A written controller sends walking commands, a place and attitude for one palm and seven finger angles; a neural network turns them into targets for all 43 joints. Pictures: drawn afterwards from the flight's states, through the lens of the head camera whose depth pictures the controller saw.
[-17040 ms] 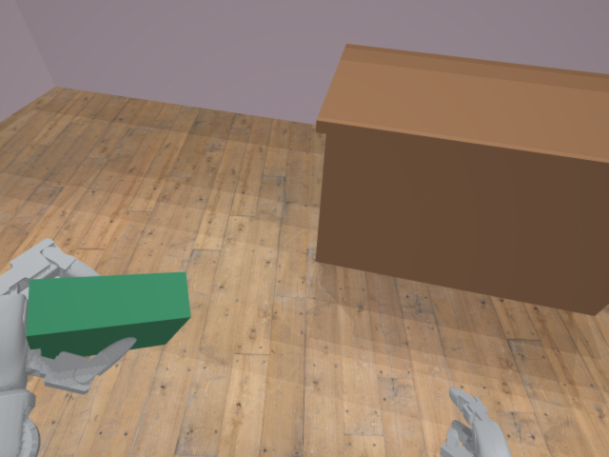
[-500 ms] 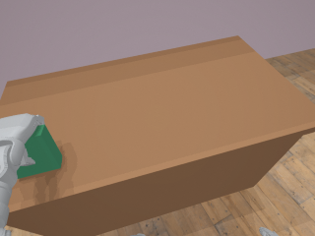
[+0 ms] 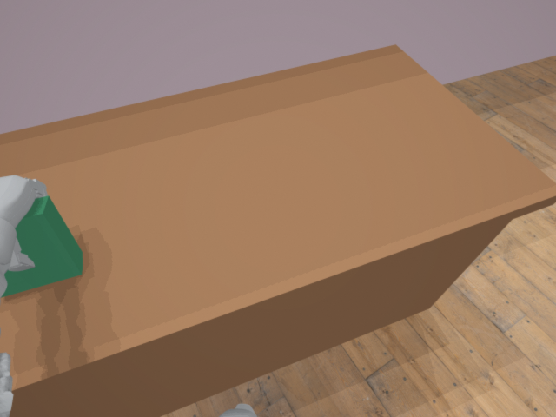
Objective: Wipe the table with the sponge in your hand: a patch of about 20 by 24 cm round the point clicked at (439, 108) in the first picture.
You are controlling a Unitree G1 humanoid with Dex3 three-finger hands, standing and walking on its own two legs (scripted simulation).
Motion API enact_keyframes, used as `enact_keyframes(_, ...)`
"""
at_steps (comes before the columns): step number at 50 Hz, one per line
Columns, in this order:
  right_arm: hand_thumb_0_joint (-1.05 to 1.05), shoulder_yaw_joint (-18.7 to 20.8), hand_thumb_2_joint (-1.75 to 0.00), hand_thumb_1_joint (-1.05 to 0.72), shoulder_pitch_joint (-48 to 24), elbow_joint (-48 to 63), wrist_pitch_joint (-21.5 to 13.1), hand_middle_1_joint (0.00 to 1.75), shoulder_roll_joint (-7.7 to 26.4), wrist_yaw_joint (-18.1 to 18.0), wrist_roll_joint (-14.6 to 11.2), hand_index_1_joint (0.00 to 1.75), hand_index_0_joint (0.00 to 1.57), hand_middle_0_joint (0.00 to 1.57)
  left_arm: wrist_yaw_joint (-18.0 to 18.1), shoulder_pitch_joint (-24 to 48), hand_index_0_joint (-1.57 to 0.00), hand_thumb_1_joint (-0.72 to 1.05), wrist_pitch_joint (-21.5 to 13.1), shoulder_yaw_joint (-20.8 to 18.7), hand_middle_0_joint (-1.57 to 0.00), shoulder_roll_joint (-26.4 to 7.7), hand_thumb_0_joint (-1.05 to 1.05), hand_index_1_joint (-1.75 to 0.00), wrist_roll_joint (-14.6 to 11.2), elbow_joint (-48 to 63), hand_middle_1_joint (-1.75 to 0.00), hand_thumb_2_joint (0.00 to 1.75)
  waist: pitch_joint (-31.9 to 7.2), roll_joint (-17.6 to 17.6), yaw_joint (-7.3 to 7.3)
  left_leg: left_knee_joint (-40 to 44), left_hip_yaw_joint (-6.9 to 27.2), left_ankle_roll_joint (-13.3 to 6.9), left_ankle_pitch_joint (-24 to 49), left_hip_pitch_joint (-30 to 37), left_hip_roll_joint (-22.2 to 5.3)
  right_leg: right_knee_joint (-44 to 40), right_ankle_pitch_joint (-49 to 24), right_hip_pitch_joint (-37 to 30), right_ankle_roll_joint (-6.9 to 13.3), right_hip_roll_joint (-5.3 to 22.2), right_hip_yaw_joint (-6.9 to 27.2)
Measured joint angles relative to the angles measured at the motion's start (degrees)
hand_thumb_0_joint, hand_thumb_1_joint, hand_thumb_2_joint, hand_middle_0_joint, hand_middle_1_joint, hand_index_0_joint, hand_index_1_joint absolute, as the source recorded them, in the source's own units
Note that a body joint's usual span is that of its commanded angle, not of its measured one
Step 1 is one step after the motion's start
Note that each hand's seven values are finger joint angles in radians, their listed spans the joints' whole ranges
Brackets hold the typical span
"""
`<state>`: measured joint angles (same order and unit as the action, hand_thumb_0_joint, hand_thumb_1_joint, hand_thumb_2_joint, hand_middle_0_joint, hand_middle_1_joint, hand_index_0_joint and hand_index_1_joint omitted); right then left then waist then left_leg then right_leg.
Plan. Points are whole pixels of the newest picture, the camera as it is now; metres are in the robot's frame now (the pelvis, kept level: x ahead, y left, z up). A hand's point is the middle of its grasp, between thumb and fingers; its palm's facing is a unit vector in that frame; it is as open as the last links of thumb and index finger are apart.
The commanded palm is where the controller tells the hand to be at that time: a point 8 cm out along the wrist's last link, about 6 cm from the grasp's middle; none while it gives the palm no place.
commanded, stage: wipe forward along the first lane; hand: left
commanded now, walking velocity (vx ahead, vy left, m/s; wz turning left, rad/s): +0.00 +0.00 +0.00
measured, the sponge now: (30, 257) +0.32 +0.40 +0.03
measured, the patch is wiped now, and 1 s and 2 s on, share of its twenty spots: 0.05 0.15 0.20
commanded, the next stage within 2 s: slide across to the middle lane in 0.36 s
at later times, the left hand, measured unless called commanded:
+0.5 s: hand (21, 204) +0.39 +0.42 +0.07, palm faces -0.22 +0.04 -0.97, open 9.4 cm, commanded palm +0.39 +0.40 +0.11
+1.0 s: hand (49, 190) +0.41 +0.39 +0.08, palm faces -0.13 +0.04 -0.99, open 9.5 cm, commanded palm +0.41 +0.35 +0.12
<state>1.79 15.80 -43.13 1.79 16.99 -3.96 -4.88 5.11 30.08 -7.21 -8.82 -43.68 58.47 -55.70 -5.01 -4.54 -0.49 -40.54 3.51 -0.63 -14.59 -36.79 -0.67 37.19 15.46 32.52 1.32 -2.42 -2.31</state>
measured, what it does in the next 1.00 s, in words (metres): stands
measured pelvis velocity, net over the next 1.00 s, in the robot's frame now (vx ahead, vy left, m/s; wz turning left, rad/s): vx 0.04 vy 0.03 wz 0.02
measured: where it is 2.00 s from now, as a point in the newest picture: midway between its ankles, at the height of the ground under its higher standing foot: outside the picture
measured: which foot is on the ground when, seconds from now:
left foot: down 0.00-1.00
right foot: down 0.00-1.00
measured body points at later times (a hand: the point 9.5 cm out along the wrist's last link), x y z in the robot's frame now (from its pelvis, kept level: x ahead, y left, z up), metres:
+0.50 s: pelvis +0.02 +0.02 +0.00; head +0.09 +0.02 +0.45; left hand +0.40 +0.42 +0.12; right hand +0.09 -0.26 -0.13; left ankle +0.05 +0.12 -0.72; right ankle +0.03 -0.11 -0.72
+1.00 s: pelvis +0.04 +0.03 +0.01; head +0.09 +0.03 +0.46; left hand +0.42 +0.38 +0.13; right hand +0.17 -0.22 -0.11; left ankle +0.05 +0.12 -0.72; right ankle +0.03 -0.11 -0.72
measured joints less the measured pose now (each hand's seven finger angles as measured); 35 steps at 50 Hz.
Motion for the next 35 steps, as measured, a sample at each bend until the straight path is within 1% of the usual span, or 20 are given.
enact_keyframes(6,0.01,-0.33,-0.9,-0.91,-0.2,0.62,-0.09,0.3,-0.39,0.1,0.07,0.3,0.2,0.2,-0.66,2.25,-0.9,-0.61,0.33,1.76,-0.89,-0.13,0.01,-1.38,1.18,-1.19,-1.34,1.17,-0.39,0.3,0.11,0.12,-0.15,-0.18,-0.03,-0.38,0.37,-0.39,0.0,0.21,-0.46,0.37,0.16)
enact_keyframes(11,0.01,-0.48,-0.9,-0.91,-0.25,1.03,0.0,0.3,-0.41,0.15,0.15,0.3,0.2,0.2,-0.45,3.59,-0.9,-0.61,-0.35,1.4,-0.89,-0.72,0.01,-1.38,1.2,-2.01,-1.34,1.17,-0.63,0.68,0.19,-0.01,-0.33,-0.34,-0.2,-0.99,0.56,-0.48,0.09,0.72,-0.78,0.57,0.33)
enact_keyframes(18,0.01,-0.46,-0.9,-0.91,0.1,0.93,0.39,0.3,-0.21,0.33,0.32,0.3,0.2,0.2,-0.49,6.49,-0.91,-0.61,0.31,2.53,-0.89,-1.16,0.01,-1.38,2.13,-3.38,-1.34,1.17,-0.69,1.32,0.37,0.02,-0.29,-0.53,-0.36,-1.69,0.86,-0.85,0.19,1.18,-1.05,0.85,0.3)
enact_keyframes(25,0.01,-0.18,-0.9,-0.91,0.77,0.84,1.19,0.3,-0.05,0.54,0.63,0.3,0.2,0.2,-0.99,7.29,-0.91,-0.61,0.09,2.35,-0.89,-2.0,0.01,-1.38,2.8,-3.97,-1.34,1.17,-0.93,1.5,0.77,0.09,-0.54,-0.72,-0.69,-2.14,0.75,-1.46,0.14,1.47,-1.17,0.74,0.58)
enact_keyframes(29,0.01,0.47,-0.9,-0.91,1.31,0.45,1.7,0.3,-0.18,0.59,0.69,0.3,0.2,0.2,-0.06,5.6,-0.9,-0.61,0.3,3.09,-0.89,-1.5,0.01,-1.38,2.58,-1.67,-1.35,1.17,-0.75,1.32,0.54,0.56,-0.68,-0.87,-0.84,-1.28,0.75,-2.28,0.06,0.49,-1.29,0.76,0.74)
enact_keyframes(32,0.01,0.73,-0.9,-0.91,1.39,-0.28,1.96,0.3,-0.47,0.54,0.57,0.3,0.2,0.2,1.26,4.2,-0.89,-0.6,0.82,3.17,-0.87,-0.62,0.01,-1.4,1.28,-0.07,-1.36,1.16,-0.61,1.35,0.26,1.33,-0.77,-1.01,-0.83,0.06,0.88,-3.19,-0.03,-0.92,-1.45,0.9,0.84)
enact_keyframes(35,0.01,0.72,-0.9,-0.91,1.15,-0.95,2.05,0.3,-0.81,0.59,0.46,0.3,0.2,0.2,2.14,3.51,-0.88,-0.59,2.42,4.24,-0.86,0.69,0.01,-1.41,0.35,1.27,-1.38,1.16,-0.36,1.53,-0.01,2.36,-0.73,-1.13,-0.69,1.77,1.2,-4.18,-0.07,-2.68,-1.5,1.21,0.79)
